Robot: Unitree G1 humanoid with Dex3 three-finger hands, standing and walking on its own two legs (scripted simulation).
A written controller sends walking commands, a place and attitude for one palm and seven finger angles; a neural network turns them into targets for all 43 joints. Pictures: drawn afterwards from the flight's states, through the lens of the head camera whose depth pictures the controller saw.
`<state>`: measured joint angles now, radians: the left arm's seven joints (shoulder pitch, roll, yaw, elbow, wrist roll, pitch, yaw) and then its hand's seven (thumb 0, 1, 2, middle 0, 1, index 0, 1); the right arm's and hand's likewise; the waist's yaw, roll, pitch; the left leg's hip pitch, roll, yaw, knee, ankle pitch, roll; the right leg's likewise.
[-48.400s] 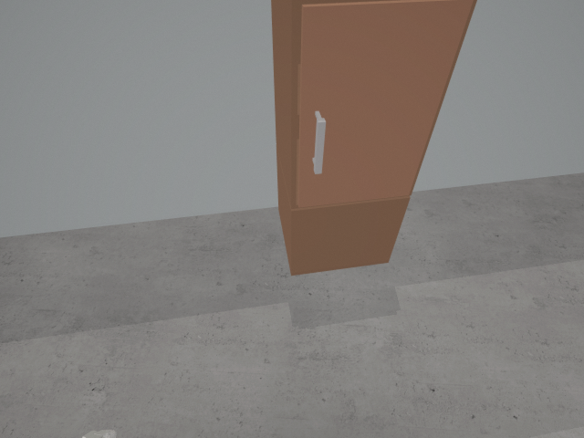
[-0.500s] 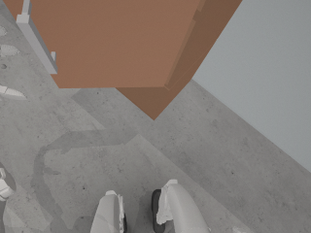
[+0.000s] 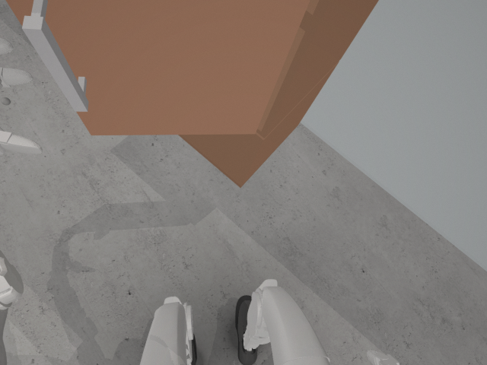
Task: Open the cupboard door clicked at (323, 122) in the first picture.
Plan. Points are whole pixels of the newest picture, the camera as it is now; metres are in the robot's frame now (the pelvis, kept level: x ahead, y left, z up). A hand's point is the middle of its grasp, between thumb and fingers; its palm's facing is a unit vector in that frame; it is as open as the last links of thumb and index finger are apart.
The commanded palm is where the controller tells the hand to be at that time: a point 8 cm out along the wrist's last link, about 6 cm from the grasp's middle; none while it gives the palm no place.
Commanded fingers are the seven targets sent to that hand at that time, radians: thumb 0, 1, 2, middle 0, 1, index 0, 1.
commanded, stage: slide the fingers in behind the handle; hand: left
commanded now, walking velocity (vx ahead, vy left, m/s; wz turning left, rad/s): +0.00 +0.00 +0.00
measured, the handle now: (63, 61) +0.55 +0.25 +0.04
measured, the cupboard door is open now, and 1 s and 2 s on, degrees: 46 46 47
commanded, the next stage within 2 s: close the thumb around the handle in 1.54 s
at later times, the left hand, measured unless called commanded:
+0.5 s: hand (38, 96) +0.50 +0.27 +0.04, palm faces +0.01 -1.00 -0.02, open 13.9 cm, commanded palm +0.48 +0.30 +0.04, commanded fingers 0.00 -0.50 0.30 -0.30 -1.20 -0.30 -1.20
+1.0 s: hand (63, 100) +0.49 +0.24 +0.04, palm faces +0.01 -1.00 -0.02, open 13.9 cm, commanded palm +0.47 +0.27 +0.04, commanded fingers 0.00 -0.50 0.30 -0.30 -1.20 -0.30 -1.20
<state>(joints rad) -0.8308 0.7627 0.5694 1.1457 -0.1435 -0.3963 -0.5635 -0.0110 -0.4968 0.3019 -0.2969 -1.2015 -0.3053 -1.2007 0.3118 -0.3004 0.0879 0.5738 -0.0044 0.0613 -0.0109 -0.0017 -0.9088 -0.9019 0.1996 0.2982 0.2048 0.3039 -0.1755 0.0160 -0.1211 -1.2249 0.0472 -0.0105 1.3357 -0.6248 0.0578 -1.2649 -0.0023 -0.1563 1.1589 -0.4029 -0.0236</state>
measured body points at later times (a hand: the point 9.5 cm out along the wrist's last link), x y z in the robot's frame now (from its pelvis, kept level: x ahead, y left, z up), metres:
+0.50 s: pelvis +0.01 +0.00 +0.00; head +0.18 +0.05 +0.42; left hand +0.49 +0.33 +0.04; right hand +0.04 -0.27 -0.09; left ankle -0.01 +0.08 -0.62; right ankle +0.07 -0.12 -0.62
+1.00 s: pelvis +0.01 +0.00 +0.01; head +0.18 +0.04 +0.43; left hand +0.48 +0.29 +0.04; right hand +0.07 -0.27 -0.09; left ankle -0.01 +0.08 -0.62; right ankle +0.07 -0.12 -0.62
